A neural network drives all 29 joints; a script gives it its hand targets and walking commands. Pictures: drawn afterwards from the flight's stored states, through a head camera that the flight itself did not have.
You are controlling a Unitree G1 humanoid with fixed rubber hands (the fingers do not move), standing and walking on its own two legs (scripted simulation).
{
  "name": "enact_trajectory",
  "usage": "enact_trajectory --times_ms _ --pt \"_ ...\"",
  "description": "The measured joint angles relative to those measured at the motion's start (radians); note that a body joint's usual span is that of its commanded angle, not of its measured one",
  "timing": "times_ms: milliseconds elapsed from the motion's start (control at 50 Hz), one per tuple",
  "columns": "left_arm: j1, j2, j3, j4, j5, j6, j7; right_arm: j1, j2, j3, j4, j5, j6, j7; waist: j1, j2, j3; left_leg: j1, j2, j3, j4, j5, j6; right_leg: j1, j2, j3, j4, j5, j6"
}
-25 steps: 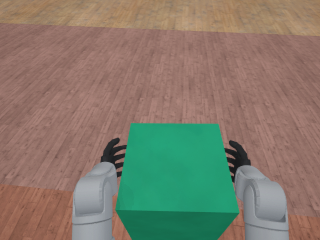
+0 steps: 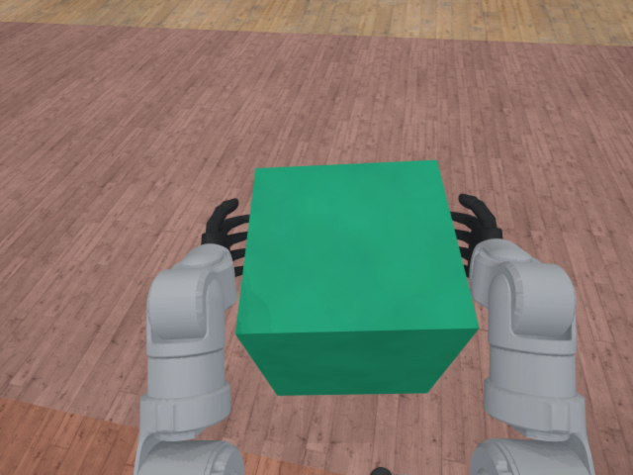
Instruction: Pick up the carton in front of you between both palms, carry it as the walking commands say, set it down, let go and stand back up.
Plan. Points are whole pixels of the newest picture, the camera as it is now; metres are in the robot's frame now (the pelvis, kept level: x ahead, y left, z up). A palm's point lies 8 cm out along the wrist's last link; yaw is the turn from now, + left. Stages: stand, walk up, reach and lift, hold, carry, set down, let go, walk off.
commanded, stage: carry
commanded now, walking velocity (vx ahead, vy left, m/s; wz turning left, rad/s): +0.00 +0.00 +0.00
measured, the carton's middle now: (348, 290) +0.34 +0.00 +0.03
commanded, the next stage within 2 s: none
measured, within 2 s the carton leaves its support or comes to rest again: neither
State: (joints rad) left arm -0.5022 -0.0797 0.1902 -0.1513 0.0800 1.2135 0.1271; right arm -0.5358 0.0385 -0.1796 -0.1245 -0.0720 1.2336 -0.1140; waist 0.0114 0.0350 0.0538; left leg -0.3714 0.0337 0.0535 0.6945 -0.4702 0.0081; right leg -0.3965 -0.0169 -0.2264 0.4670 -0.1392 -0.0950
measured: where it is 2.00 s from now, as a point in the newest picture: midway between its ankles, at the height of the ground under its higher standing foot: (337, 343)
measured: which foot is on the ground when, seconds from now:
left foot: up 0.00-0.02, down 0.04-0.64, up 0.66-0.78, down 0.80-1.00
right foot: down 0.00-0.82, up 0.84-1.00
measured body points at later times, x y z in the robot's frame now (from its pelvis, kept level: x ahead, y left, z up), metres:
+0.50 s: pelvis +0.10 +0.02 +0.01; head +0.17 +0.02 +0.46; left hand +0.49 +0.16 +0.11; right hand +0.49 -0.14 +0.11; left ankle +0.03 +0.12 -0.72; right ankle +0.07 -0.08 -0.71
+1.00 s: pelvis +0.16 +0.02 +0.00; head +0.20 +0.03 +0.45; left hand +0.55 +0.17 +0.11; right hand +0.53 -0.14 +0.11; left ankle +0.17 +0.11 -0.73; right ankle +0.11 -0.07 -0.72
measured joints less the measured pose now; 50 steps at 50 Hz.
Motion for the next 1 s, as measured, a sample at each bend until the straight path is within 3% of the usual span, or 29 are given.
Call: enact_trajectory --times_ms 60,160,280,360,400,540,620,660,720,760,800,820,860,900,1000 --pt "-0.063 0.025 0.015 0.051 -0.01 -0.008 0.0 -0.066 -0.012 -0.007 0.058 0.003 -0.014 -0.005 0.0 -0.004 0.004 0.031 0.011 0.02 -0.136 0.244 -0.001 0.01 0.001 0.009 0.05 -0.051 0.012" --pt "-0.165 0.067 0.026 0.193 -0.023 -0.01 0.0 -0.145 -0.027 -0.024 0.182 -0.003 -0.026 -0.007 -0.003 -0.028 -0.031 0.061 0.006 0.032 -0.109 0.132 -0.002 0.022 -0.009 0.021 0.097 -0.106 0.025" --pt "-0.231 0.085 0.03 0.298 -0.021 -0.009 0.0 -0.191 -0.044 -0.04 0.272 0.003 -0.03 -0.009 -0.011 -0.024 -0.043 0.075 0.011 0.037 -0.095 0.131 0.003 0.016 -0.013 0.025 0.15 -0.08 0.041" --pt "-0.228 0.077 0.038 0.273 -0.017 0.004 0.001 -0.185 -0.037 -0.046 0.247 0.007 -0.018 -0.013 -0.013 -0.019 -0.035 0.082 0.013 0.04 -0.097 0.157 0.002 0.048 -0.006 0.031 0.103 -0.072 0.047" --pt "-0.226 0.071 0.041 0.254 -0.015 0.007 0.002 -0.182 -0.035 -0.05 0.224 0.008 -0.014 -0.014 -0.012 -0.021 -0.029 0.085 0.01 0.04 -0.099 0.17 -0.001 0.056 -0.008 0.036 0.089 0.005 0.044" --pt "-0.214 0.051 0.049 0.178 -0.008 0.007 0.005 -0.178 -0.022 -0.07 0.16 0.012 -0.014 -0.017 -0.021 -0.037 -0.007 0.146 -0.007 0.04 -0.242 0.212 0.001 0.046 -0.012 0.058 0.096 -0.017 0.05" --pt "-0.198 0.05 0.06 0.144 -0.013 0.003 0.006 -0.175 -0.007 -0.068 0.142 0.005 -0.026 -0.017 -0.023 -0.028 -0.009 0.108 -0.006 0.031 -0.161 0.213 0.019 0.126 0.01 0.081 -0.045 -0.059 0.065" --pt "-0.208 0.042 0.06 0.146 -0.008 -0.004 0.006 -0.171 -0.016 -0.069 0.132 0.011 -0.029 -0.017 -0.004 -0.025 0.0 0.046 -0.002 0.024 -0.032 0.182 0.009 0.137 0.012 0.084 -0.061 0.035 0.055" --pt "-0.198 0.029 0.05 0.138 -0.001 -0.015 0.006 -0.154 -0.018 -0.078 0.109 0.019 -0.031 -0.017 0.016 -0.03 0.019 -0.022 -0.029 -0.016 0.005 0.045 0.005 0.132 0.007 0.088 -0.016 -0.031 0.046" --pt "-0.186 0.029 0.042 0.123 -0.003 -0.012 0.007 -0.148 -0.012 -0.084 0.094 0.017 -0.024 -0.017 0.018 -0.035 0.025 -0.027 -0.036 -0.012 -0.118 0.172 0.007 0.138 0.001 0.091 0.016 -0.062 0.054" --pt "-0.179 0.036 0.04 0.117 -0.009 -0.008 0.007 -0.153 -0.003 -0.086 0.096 0.01 -0.021 -0.017 0.013 -0.03 0.014 -0.007 -0.029 0.0 -0.235 0.428 0.022 0.141 0.002 0.087 0.075 -0.124 0.071" --pt "-0.179 0.048 0.038 0.126 -0.016 -0.011 0.007 -0.15 0.006 -0.085 0.106 0.004 -0.03 -0.016 0.01 -0.053 0.01 -0.01 -0.042 0.008 -0.21 0.436 0.036 0.143 -0.009 0.103 0.102 -0.168 0.074" --pt "-0.173 0.065 0.04 0.162 -0.029 -0.013 0.004 -0.143 0.017 -0.075 0.142 -0.013 -0.041 -0.016 0.007 -0.075 -0.008 -0.014 -0.057 0.016 -0.166 0.373 0.059 0.148 -0.01 0.139 0.117 -0.297 0.071" --pt "-0.167 0.077 0.038 0.203 -0.038 -0.009 0.003 -0.133 0.022 -0.066 0.179 -0.023 -0.04 -0.016 0.007 -0.062 -0.035 -0.011 -0.049 0.016 -0.154 0.322 0.069 0.132 0.007 0.153 0.151 -0.376 0.069" --pt "-0.188 0.094 0.02 0.263 -0.048 -0.001 0.004 -0.112 0.006 -0.04 0.198 -0.017 -0.029 -0.022 -0.007 -0.029 -0.076 0.013 -0.035 0.0 -0.185 0.215 0.057 0.069 0.036 0.16 0.172 -0.357 0.063"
